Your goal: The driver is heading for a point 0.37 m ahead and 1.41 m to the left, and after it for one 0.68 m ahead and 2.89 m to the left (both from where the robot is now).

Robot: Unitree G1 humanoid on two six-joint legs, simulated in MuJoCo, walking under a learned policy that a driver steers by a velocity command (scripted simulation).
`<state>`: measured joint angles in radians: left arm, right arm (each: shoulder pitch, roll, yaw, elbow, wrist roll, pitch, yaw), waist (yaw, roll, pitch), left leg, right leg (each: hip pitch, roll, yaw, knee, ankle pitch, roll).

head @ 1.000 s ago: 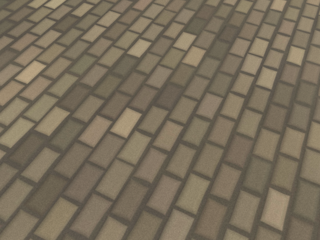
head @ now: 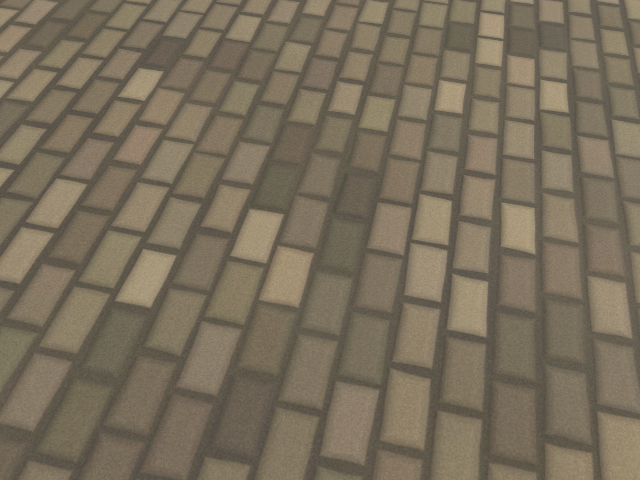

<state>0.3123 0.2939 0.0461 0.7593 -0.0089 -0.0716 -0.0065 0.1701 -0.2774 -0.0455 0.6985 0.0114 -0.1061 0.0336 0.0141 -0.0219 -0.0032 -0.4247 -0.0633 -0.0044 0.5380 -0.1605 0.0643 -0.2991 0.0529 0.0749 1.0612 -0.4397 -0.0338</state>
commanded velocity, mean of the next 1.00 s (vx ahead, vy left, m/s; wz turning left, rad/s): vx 0.50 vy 0.00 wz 0.53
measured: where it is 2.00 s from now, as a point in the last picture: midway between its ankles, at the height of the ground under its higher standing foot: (137, 321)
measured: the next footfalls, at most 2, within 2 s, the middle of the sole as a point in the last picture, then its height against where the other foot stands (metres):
right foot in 0.40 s outside the picture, level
left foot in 0.92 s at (199, 445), level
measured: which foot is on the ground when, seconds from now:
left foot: down 0.00-0.40, up 0.42-0.90, down 0.92-1.00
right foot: up 0.00-0.38, down 0.40-0.94, up 0.96-1.00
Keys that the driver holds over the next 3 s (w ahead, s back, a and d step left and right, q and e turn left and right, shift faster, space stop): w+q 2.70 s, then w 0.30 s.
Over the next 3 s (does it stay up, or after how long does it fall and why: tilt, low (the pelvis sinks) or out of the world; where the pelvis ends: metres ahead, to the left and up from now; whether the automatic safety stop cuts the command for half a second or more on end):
stays up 0.90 1.04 -0.01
